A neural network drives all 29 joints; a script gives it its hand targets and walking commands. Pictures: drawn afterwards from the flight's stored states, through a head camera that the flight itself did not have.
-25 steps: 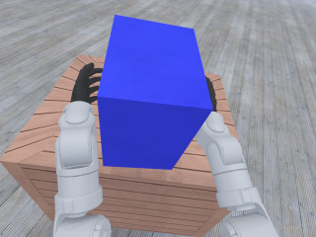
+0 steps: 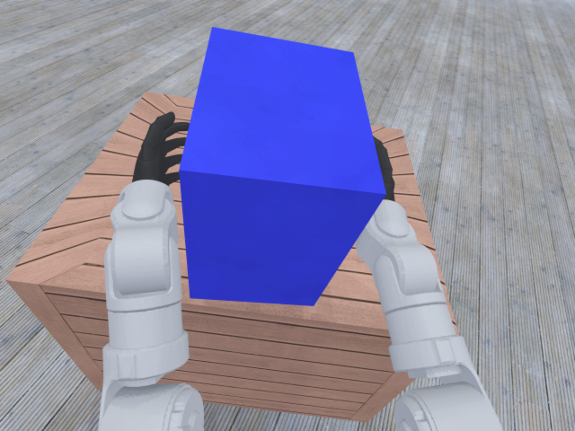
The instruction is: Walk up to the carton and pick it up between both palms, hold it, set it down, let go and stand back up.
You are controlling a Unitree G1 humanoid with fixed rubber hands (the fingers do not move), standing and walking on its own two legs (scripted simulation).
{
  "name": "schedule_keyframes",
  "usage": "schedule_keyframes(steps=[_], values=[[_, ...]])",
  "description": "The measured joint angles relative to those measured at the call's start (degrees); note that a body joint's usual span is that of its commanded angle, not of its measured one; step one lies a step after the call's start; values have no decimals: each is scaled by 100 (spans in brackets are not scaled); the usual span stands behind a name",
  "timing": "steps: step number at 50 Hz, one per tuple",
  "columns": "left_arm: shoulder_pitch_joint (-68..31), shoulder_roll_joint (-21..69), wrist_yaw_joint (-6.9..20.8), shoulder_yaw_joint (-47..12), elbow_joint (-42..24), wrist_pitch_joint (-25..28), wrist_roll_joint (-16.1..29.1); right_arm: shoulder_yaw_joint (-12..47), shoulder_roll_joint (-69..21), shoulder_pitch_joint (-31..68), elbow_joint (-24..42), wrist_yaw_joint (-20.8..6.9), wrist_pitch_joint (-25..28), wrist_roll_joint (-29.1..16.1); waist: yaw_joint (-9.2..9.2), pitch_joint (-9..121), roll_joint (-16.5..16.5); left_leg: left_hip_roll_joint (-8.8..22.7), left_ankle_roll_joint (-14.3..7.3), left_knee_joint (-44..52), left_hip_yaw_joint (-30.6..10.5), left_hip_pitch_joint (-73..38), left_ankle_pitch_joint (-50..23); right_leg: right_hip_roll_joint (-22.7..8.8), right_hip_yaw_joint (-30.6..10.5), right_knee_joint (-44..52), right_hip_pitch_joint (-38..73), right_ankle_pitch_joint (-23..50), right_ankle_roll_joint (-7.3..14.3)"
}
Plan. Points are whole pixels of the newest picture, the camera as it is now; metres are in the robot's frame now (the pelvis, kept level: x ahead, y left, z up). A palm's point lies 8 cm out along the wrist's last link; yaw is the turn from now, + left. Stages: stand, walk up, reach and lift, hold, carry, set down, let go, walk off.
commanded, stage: hold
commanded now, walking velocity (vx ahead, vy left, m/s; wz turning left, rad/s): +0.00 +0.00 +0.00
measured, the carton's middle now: (268, 180) +0.40 +0.02 +0.16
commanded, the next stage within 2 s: none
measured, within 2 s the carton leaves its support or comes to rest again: neither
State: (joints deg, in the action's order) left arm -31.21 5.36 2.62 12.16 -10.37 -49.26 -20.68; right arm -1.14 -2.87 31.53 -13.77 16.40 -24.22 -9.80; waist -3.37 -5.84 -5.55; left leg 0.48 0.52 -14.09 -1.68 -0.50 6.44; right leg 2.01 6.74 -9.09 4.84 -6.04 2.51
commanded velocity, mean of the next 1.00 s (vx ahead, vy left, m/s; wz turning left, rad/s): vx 0.00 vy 0.00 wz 0.00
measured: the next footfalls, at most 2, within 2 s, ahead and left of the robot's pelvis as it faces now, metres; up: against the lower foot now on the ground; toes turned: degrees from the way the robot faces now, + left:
none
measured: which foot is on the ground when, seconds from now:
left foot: down 0.00-1.00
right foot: down 0.00-1.00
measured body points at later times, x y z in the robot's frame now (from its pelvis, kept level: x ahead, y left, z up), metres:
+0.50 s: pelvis +0.01 +0.00 +0.00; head -0.01 +0.05 +0.45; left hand +0.37 +0.16 +0.19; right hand +0.37 -0.12 +0.17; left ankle +0.03 +0.12 -0.75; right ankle +0.00 -0.08 -0.75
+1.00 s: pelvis +0.01 +0.01 +0.00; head -0.01 +0.04 +0.45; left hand +0.34 +0.16 +0.21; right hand +0.35 -0.11 +0.18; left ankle +0.03 +0.12 -0.75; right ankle +0.01 -0.08 -0.75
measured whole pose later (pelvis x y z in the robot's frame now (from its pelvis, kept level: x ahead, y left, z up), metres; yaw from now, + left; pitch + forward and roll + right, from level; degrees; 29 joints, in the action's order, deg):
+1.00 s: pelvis +0.01 +0.01 +0.00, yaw +0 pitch -10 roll -1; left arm -26.0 5.7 4.2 9.9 -22.8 -53.8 -20.0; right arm 4.2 -1.2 25.0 -1.9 21.1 -26.1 -13.9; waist -4.2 -7.3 -4.0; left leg -0.1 -0.2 -13.3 -1.1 -3.8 7.1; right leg 1.6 6.2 -5.3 9.4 -4.8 1.6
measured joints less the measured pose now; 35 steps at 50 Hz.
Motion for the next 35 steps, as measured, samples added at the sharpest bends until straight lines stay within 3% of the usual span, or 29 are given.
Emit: schedule_keyframes(steps=[18, 35], values=[[22, -80, -50, -72, 199, 171, 52, 16, -3, -29, -285, -21, 285, 22, 71, 85, -44, 2, -4, -15, 17, -42, 47, -1, -16, -32, 30, -51, -4], [161, -58, -91, -189, -176, 94, 66, 82, 35, -157, 91, -16, 201, -22, 0, 43, -36, -3, -14, -83, 45, 25, 151, -6, -46, -8, -4, -93, -24]])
